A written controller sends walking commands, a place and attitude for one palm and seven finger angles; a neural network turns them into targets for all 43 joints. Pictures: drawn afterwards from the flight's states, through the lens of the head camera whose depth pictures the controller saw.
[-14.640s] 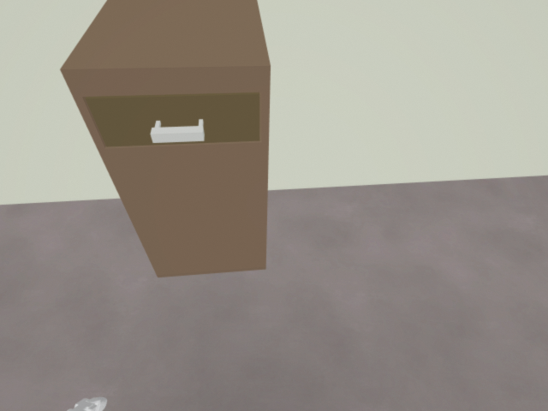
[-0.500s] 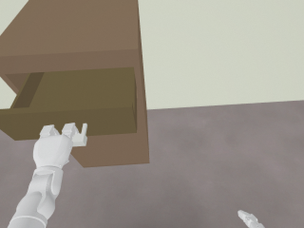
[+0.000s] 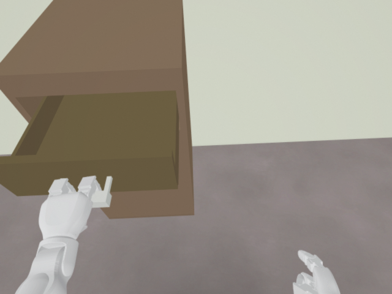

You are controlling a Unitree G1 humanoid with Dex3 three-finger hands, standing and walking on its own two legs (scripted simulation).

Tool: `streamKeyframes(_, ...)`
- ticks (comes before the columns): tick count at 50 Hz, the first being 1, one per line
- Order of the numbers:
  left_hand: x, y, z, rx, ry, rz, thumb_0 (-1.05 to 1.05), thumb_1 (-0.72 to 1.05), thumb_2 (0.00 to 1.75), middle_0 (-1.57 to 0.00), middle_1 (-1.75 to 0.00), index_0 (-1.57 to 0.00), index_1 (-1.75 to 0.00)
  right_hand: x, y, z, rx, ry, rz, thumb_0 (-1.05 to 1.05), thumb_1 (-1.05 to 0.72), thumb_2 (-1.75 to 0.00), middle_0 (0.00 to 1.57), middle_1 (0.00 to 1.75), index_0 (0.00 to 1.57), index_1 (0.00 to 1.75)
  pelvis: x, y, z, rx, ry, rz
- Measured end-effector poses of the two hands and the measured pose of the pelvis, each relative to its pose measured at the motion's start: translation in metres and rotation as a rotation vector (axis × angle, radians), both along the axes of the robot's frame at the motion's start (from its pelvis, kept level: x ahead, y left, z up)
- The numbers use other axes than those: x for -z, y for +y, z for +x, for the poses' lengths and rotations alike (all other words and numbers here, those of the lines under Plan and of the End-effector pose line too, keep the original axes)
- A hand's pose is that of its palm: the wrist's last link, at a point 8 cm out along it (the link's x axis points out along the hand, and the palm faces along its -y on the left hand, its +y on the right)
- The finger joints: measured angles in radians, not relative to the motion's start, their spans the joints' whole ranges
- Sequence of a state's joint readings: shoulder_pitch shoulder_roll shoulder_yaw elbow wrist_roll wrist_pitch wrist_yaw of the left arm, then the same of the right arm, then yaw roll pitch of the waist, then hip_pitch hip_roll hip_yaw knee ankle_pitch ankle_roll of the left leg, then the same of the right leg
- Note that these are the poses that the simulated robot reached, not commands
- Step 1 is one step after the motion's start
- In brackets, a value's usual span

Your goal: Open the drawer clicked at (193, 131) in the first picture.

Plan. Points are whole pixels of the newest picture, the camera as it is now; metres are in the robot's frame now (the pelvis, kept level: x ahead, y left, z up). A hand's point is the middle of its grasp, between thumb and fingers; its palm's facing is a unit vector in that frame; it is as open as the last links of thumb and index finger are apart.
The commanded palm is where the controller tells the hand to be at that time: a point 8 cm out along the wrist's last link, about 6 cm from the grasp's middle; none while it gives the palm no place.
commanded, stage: pull the drawer open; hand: left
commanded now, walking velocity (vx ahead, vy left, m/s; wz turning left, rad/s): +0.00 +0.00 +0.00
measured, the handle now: (83, 190) +0.32 +0.28 +0.01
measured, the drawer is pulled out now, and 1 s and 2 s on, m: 0.21 0.30 0.30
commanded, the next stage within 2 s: open the thumb to release the handle in 0.94 s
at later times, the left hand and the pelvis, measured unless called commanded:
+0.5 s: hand (71, 254) +0.19 +0.26 -0.01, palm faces -0.01 -0.05 -1.00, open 6.1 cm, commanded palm +0.15 +0.27 +0.04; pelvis +0.00 +0.00 -0.01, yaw +0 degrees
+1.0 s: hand (66, 270) +0.16 +0.26 -0.01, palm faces -0.03 -0.05 -1.00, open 6.1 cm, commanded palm +0.12 +0.26 +0.04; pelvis +0.00 +0.00 -0.01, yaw -1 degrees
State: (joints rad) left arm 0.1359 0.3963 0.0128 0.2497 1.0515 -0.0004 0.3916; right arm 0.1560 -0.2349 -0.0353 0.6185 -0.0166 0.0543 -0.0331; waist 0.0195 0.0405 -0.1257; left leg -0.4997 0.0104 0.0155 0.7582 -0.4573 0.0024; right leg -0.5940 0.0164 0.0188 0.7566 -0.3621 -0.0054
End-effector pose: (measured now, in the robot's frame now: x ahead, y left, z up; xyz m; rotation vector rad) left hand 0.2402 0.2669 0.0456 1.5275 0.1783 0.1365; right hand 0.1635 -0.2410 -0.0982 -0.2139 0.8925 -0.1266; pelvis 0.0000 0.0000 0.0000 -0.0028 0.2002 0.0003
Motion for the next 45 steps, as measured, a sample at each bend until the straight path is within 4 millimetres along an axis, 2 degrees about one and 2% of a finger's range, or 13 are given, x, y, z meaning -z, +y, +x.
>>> streamKeyframes(10, 0.001, -0.002, -0.032, 0.006, -0.012, -0.012, 0.03, 0.67, 0.78, -0.25, -1.31, -0.37, -1.31, -0.002, 0.001, 0.012, -0.023, -0.012, -0.008, 0.01, -0.9, -0.9, 0.2, 0.3, 0.21, 0.3, 0.002, 0.001, 0.005, 0.003, -0.001, -0.001)
streamKeyframes(25, 0.0, -0.007, -0.067, -0.005, -0.013, -0.008, 0.03, 0.65, 0.8, -0.27, -1.31, -0.38, -1.32, -0.004, 0.019, 0.036, -0.08, -0.077, 0.026, 0.01, -0.9, -0.9, 0.2, 0.3, 0.21, 0.3, 0.006, 0.0, 0.003, 0.0, -0.01, 0.0)
streamKeyframes(38, -0.001, -0.01, -0.094, -0.018, 0.004, -0.009, 0.04, 0.65, 0.78, -0.26, -1.3, -0.38, -1.32, -0.003, 0.017, 0.031, -0.1, -0.084, 0.029, 0.01, -0.9, -0.9, 0.2, 0.3, 0.21, 0.3, 0.009, -0.003, -0.002, 0.004, -0.019, 0.004)
streamKeyframes(45, -0.001, -0.01, -0.095, -0.015, 0.003, -0.01, 0.04, 0.66, 0.77, -0.26, -1.29, -0.37, -1.32, -0.001, 0.011, 0.025, -0.093, -0.076, 0.025, 0.01, -0.9, -0.9, 0.2, 0.3, 0.21, 0.3, 0.011, -0.005, -0.003, 0.01, -0.013, 0.006)
